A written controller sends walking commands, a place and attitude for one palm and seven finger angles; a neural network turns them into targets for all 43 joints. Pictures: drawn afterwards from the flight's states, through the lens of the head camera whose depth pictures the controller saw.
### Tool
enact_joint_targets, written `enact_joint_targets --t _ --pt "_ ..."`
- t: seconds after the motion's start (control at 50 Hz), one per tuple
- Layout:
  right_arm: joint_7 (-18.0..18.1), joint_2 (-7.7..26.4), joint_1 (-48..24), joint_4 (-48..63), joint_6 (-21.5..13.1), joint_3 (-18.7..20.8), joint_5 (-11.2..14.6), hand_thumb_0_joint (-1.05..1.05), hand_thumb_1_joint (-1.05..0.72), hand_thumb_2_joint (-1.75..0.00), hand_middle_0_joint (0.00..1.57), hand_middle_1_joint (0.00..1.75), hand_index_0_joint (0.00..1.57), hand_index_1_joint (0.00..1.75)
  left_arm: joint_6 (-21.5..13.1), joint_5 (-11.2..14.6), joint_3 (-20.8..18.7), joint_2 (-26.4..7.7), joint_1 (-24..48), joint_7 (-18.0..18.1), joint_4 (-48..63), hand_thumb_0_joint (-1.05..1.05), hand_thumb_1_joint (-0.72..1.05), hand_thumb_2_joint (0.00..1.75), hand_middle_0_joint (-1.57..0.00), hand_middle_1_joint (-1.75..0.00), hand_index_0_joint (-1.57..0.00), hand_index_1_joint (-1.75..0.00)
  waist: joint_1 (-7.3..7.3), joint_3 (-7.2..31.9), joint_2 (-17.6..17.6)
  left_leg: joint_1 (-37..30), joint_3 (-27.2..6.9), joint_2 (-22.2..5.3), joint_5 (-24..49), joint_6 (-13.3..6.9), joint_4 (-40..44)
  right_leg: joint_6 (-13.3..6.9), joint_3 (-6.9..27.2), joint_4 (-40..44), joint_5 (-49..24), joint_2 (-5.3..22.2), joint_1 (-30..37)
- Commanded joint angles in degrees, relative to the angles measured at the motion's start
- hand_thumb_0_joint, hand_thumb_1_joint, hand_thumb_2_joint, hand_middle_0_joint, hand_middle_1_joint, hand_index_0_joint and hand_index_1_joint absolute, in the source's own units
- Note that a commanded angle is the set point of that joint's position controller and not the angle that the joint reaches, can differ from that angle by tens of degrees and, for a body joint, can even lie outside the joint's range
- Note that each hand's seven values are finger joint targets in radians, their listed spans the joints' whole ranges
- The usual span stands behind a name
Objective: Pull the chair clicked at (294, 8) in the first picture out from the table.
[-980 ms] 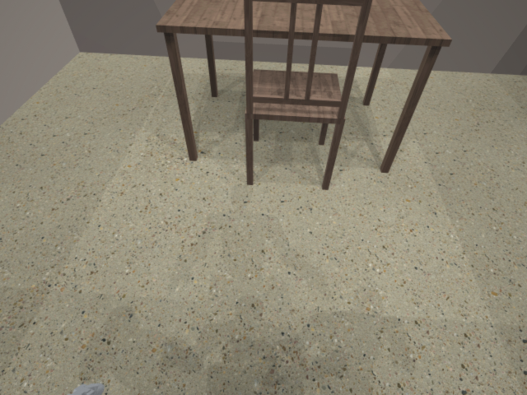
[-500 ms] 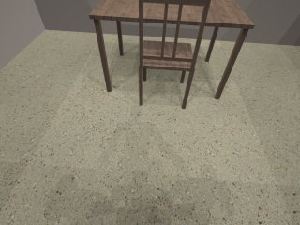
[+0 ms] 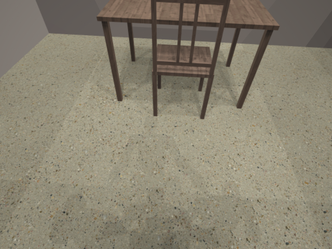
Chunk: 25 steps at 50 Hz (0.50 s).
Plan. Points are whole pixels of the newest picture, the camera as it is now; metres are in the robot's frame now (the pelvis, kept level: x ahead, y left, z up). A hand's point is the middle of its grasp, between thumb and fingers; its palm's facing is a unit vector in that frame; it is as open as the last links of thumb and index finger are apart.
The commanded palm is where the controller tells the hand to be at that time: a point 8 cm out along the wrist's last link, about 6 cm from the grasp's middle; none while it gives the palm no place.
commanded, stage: look at it before walking up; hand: left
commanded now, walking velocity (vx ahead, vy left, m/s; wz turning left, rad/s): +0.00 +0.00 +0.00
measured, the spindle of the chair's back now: (179, 35) +1.29 -0.02 -0.06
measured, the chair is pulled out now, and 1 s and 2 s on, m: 0.00 0.00 0.00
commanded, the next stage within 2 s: walk to a spot facing it in 0.46 s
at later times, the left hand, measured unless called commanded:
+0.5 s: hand out of the picture +0.08 +0.24 -0.16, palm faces -0.02 -0.94 -0.33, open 7.3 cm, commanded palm none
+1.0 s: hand out of the picture +0.07 +0.15 -0.18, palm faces -0.07 -0.98 -0.20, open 7.3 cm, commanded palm none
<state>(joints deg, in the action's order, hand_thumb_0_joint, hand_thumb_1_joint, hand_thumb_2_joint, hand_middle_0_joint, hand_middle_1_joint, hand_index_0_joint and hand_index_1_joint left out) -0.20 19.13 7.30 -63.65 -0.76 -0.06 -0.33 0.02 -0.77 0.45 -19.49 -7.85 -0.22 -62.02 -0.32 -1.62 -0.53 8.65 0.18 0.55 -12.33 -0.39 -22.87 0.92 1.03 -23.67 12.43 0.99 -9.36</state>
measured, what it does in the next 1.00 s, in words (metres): lifts its left foot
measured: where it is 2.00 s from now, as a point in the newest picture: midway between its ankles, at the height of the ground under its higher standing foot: (183, 222)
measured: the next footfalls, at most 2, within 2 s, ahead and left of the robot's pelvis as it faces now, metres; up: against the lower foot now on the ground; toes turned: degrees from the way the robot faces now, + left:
left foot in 1.28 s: +0.36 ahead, +0.08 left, +0.00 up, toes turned -12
right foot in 1.86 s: +0.42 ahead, -0.24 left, +0.00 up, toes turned -47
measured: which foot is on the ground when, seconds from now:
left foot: down 0.00-0.88, up 0.90-1.00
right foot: down 0.00-1.00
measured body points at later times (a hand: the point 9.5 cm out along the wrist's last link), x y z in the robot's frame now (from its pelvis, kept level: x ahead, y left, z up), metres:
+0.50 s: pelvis +0.01 +0.00 +0.00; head +0.01 +0.00 +0.45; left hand +0.08 +0.29 -0.13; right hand +0.09 -0.30 -0.13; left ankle +0.00 +0.12 -0.74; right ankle +0.01 -0.13 -0.74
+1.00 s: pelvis +0.07 -0.03 -0.01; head +0.09 -0.04 +0.44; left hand +0.07 +0.21 -0.16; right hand +0.06 -0.29 -0.17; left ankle +0.05 +0.09 -0.68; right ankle +0.02 -0.12 -0.74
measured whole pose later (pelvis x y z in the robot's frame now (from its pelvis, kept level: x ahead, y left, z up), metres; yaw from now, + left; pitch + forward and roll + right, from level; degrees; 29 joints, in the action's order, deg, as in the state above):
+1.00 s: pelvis +0.07 -0.03 -0.01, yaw -9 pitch -1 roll -1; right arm -0.2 13.2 15.0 -61.2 0.5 1.9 -1.0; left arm -2.2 -1.3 -1.8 -9.9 -23.1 -0.8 -58.3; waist 2.4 -1.9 1.5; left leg 24.5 3.7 -4.6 -24.0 1.7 -62.9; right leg -3.1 -1.2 -30.9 20.0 -2.9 -10.4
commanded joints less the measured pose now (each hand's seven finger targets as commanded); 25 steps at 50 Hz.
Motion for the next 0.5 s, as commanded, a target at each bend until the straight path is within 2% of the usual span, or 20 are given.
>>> enact_joint_targets --t 0.0,0.16,0.22,0.38,0.48 --pt "0.7 12.0 -3.3 3.7 -1.1 2.2 -0.1 0.0 -0.9 -0.9 0.2 0.3 0.2 0.3 -1.3 0.1 -2.3 -11.5 2.3 0.9 3.8 0.0 0.9 0.9 -0.2 -0.3 -0.2 -0.3 0.48 2.2 -0.1 0.4 -6.3 -7.0 5.4 -1.5 4.6 -2.4 5.2 4.3 -4.1 5.5 -0.4" --pt "0.8 11.9 -3.5 3.7 -1.3 2.2 -0.1 0.0 -0.9 -0.9 0.2 0.3 0.2 0.3 -1.5 0.1 -2.4 -11.5 2.3 1.0 3.8 0.0 0.9 0.9 -0.2 -0.3 -0.2 -0.3 0.35 4.4 -0.1 -1.4 -5.9 -7.2 9.3 -1.4 3.9 -2.5 5.0 3.9 -8.8 6.0 1.3" --pt "0.8 11.9 -3.8 3.8 -1.1 2.2 -0.1 0.0 -0.9 -0.9 0.2 0.3 0.2 0.3 -1.5 0.1 -2.4 -11.5 2.4 0.9 3.8 0.0 0.9 0.9 -0.2 -0.3 -0.2 -0.3 0.36 2.9 0.4 -0.8 -5.8 -7.2 8.3 -1.3 4.2 -2.5 5.0 4.4 -7.8 5.9 0.6" --pt "0.8 12.0 -3.7 3.7 -1.1 2.1 -0.1 0.0 -0.9 -0.9 0.2 0.3 0.2 0.3 -1.5 0.1 -2.4 -11.6 2.2 0.9 3.7 0.0 0.9 0.9 -0.2 -0.3 -0.2 -0.3 0.36 2.9 0.2 -1.2 -6.1 -7.1 8.2 -1.2 4.7 -2.5 5.2 5.1 -7.5 5.9 1.1" --pt "0.9 12.0 -3.7 3.6 -1.1 2.0 0.0 0.0 -0.9 -0.9 0.2 0.3 0.2 0.3 -1.6 0.2 -2.4 -11.7 1.9 0.9 3.4 0.0 0.9 0.9 -0.2 -0.3 -0.2 -0.3 0.46 4.1 0.4 -2.0 -5.9 -7.3 10.2 -1.2 4.4 -2.5 4.9 4.8 -10.0 6.1 2.2"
